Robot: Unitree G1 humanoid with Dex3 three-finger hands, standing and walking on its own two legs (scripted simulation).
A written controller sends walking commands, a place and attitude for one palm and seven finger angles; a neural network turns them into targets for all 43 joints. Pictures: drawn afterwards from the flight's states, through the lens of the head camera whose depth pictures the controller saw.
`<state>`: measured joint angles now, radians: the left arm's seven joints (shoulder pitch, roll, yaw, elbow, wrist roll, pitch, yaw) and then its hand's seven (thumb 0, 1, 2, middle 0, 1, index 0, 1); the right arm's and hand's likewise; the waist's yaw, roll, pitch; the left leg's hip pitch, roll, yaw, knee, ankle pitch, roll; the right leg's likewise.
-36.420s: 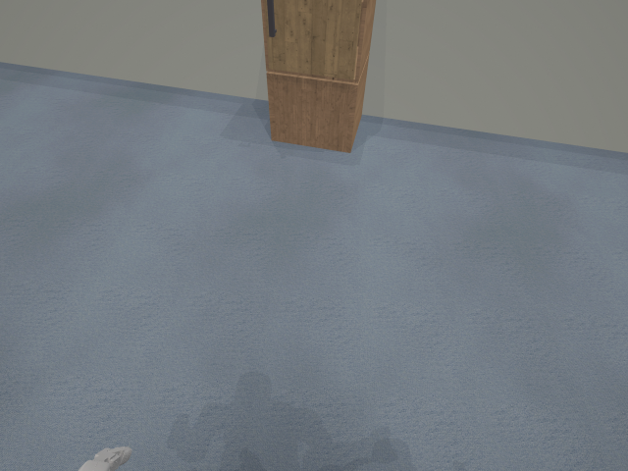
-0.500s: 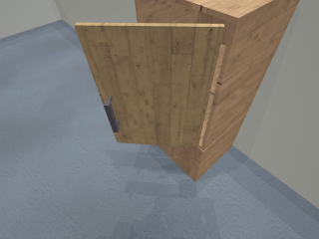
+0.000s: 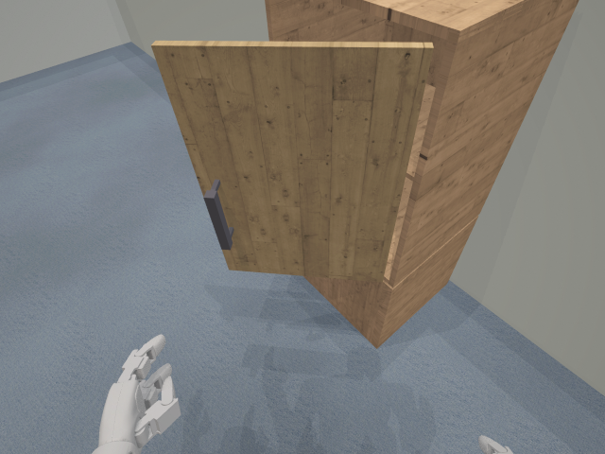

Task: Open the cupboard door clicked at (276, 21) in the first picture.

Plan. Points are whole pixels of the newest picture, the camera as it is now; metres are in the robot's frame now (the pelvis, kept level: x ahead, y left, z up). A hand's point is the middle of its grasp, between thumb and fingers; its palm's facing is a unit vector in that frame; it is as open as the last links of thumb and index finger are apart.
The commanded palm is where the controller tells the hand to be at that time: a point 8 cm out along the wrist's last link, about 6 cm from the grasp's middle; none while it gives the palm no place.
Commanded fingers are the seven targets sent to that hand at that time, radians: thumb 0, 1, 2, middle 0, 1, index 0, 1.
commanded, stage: raise the hand with hooked fingers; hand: left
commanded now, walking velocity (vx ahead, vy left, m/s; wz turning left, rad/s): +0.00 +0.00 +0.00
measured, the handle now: (221, 215) +0.59 +0.21 -0.09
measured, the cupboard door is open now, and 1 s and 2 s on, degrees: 43 43 43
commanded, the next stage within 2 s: move the hooked fingers beside the handle in 1.92 s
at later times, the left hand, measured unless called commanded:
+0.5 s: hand (151, 426) +0.18 +0.22 -0.06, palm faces -0.15 -0.99 -0.05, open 10.2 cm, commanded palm +0.15 +0.28 -0.07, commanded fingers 0.00 0.08 0.55 -0.26 -0.82 -0.26 -0.82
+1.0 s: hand (113, 407) +0.20 +0.29 -0.08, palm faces -0.09 -1.00 -0.04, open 13.1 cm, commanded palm +0.19 +0.35 -0.07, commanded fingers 0.00 -0.50 0.30 -0.30 -1.20 -0.30 -1.20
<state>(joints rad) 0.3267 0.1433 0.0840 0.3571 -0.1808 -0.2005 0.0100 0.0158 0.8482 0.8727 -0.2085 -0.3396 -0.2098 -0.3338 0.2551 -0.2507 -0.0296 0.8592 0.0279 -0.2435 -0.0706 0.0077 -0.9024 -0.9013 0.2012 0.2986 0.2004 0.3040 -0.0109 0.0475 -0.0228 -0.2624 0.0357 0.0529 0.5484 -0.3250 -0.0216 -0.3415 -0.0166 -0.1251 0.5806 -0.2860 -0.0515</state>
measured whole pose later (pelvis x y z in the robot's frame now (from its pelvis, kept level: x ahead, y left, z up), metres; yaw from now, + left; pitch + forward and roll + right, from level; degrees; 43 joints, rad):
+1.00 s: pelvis -0.04 +0.06 -0.10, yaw +1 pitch +19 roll -4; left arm 0.21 0.36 0.28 0.13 -0.32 -0.37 -0.45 0.00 -0.28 0.39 -0.29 -1.06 -0.29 -1.05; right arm 0.21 -0.28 0.00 0.51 0.03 -0.25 -0.05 0.01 -0.90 -0.90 0.20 0.30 0.20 0.30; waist -0.01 -0.01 -0.13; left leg -1.03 0.00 0.00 1.28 -0.58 0.06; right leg -1.03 -0.04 -0.10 1.18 -0.46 0.01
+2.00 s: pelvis -0.05 +0.04 -0.11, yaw +1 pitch +20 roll -4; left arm 0.04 0.45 0.44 0.35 -0.39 -0.37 -0.63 -0.01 -0.50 0.30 -0.30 -1.20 -0.31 -1.20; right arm 0.23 -0.29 0.03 0.51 0.03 -0.22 -0.04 0.01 -0.90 -0.90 0.20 0.30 0.20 0.30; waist -0.01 0.01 -0.14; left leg -1.08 0.02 -0.02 1.31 -0.59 0.04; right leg -1.09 -0.02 -0.11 1.21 -0.47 -0.01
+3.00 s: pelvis -0.04 +0.05 -0.12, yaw -1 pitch +27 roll -4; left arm -0.68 0.59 0.46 0.98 -0.20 -0.38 -0.56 -0.01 -0.50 0.30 -0.30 -1.20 -0.30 -1.20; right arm 0.30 -0.30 0.05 0.60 0.01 -0.06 -0.02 0.00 -0.90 -0.90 0.20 0.30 0.20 0.30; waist -0.11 0.01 -0.14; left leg -1.22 0.03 -0.01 1.35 -0.59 0.04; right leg -1.24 -0.01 -0.10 1.24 -0.47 -0.01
